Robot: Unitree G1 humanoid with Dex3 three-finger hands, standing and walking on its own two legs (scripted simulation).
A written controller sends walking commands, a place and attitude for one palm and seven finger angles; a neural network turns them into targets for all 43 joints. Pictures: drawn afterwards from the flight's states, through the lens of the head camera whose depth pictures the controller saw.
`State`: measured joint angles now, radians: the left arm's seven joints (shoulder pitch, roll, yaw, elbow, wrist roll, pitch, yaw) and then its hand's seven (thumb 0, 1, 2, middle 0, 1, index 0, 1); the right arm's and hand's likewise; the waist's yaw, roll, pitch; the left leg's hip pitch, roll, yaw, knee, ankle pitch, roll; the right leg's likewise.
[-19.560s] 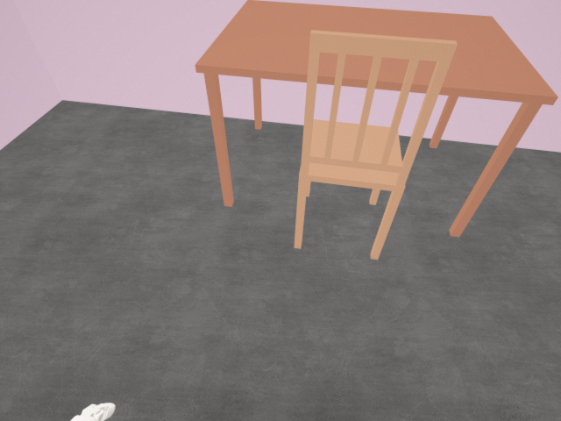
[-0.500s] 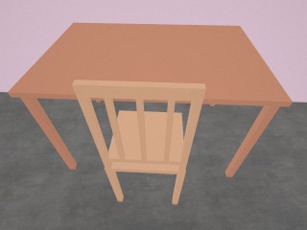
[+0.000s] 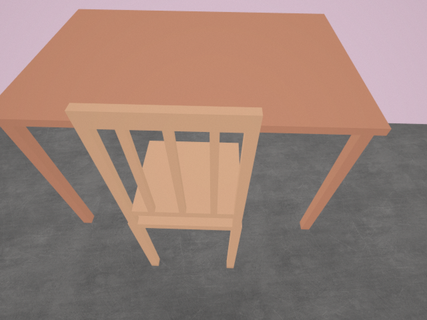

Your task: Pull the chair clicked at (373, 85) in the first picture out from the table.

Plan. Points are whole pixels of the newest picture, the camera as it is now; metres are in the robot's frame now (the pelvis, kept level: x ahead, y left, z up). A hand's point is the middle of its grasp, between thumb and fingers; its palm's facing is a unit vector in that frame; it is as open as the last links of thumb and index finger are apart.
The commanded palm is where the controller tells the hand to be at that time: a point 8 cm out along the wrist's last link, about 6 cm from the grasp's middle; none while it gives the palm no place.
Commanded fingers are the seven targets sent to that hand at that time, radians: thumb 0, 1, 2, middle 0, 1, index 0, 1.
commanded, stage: come to a stop and stand still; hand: left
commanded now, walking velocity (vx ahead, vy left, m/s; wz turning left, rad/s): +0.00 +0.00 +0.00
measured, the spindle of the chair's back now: (176, 177) +0.45 +0.12 -0.07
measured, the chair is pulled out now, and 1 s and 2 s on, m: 0.00 0.00 0.00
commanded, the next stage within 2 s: look again from close up in 0.48 s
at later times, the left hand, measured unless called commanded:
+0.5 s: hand out of the picture -0.04 +0.15 -0.17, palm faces +0.03 -0.98 -0.18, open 7.3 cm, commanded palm none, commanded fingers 0.00 0.90 0.90 -0.20 -0.30 -0.20 -0.30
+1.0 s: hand out of the picture -0.05 +0.15 -0.17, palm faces +0.04 -0.99 -0.17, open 7.3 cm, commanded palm none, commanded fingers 0.00 0.90 0.90 -0.20 -0.30 -0.20 -0.30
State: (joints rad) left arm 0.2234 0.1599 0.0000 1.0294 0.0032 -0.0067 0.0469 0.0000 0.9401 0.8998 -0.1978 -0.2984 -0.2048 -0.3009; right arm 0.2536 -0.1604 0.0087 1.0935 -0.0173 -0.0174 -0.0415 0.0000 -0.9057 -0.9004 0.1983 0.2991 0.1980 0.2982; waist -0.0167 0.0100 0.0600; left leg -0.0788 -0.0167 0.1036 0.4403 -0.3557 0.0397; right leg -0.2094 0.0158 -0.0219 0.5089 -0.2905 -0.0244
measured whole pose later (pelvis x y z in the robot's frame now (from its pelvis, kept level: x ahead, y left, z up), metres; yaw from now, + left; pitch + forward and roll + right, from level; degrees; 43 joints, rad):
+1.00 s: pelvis -0.03 -0.01 +0.01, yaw +0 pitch -2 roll +0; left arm 0.33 0.12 -0.02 1.11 0.01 -0.02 0.04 0.01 0.92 0.90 -0.20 -0.30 -0.20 -0.30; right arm 0.32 -0.10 0.03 1.16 -0.01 -0.03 -0.04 0.00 -0.91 -0.90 0.20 0.30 0.20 0.30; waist 0.00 0.00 0.04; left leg -0.09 -0.02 0.10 0.39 -0.28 0.04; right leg -0.20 0.02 -0.03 0.44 -0.21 -0.03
